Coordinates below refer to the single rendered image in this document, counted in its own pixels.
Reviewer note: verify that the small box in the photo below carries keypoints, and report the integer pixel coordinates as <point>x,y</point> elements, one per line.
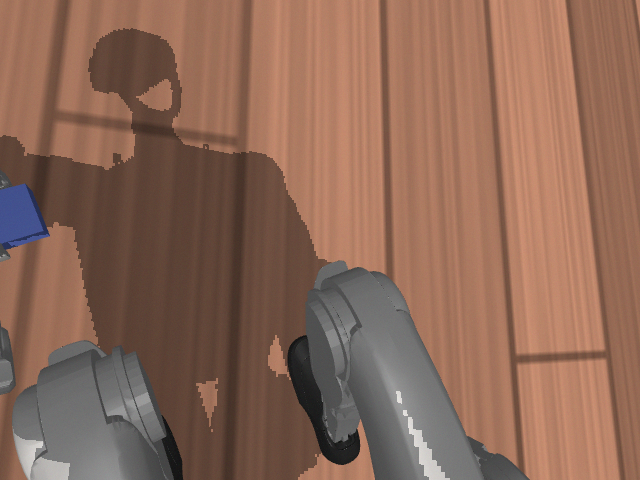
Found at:
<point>21,221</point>

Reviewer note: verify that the right robot foot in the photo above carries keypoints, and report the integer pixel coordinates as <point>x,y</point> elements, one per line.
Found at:
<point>309,397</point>

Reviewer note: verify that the right robot hand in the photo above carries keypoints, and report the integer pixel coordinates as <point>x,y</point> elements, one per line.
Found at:
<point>495,466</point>

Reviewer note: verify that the left robot foot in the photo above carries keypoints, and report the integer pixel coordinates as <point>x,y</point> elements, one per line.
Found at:
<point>172,453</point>

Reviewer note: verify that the left robot arm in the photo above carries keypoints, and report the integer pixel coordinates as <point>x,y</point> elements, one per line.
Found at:
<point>7,372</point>

